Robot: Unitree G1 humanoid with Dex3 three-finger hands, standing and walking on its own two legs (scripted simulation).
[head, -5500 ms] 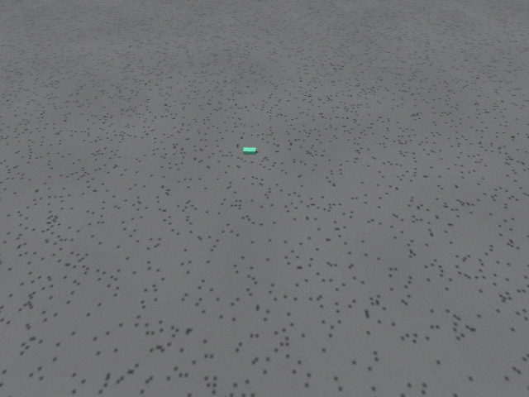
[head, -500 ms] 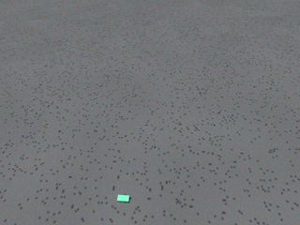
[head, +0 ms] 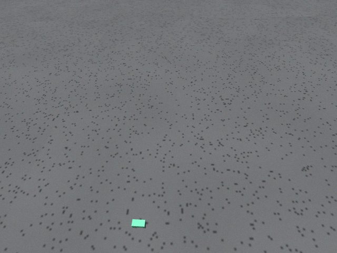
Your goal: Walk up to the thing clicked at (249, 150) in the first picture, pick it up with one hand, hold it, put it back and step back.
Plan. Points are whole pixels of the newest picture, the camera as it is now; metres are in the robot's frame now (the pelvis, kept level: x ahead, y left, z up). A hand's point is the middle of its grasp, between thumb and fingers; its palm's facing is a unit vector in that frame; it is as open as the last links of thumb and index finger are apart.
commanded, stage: walk up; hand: left
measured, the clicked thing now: (138, 223) +0.42 +0.22 -0.77
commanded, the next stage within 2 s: stand in 0.06 s
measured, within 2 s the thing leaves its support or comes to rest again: neither
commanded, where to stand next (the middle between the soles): +0.04 -0.01 m, yaw -2 degrees
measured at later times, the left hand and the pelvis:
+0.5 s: hand out of the picture +0.08 +0.25 -0.16, palm faces -0.03 -0.94 -0.34, open 7.4 cm; pelvis +0.01 +0.00 +0.00, yaw +0 degrees
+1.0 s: hand out of the picture +0.09 +0.25 -0.15, palm faces -0.03 -0.94 -0.35, open 7.4 cm; pelvis +0.02 -0.01 +0.00, yaw +0 degrees
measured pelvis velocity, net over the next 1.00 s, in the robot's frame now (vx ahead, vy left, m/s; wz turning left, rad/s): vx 0.02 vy -0.01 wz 0.00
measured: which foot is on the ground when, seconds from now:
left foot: down 0.00-1.00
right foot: down 0.00-1.00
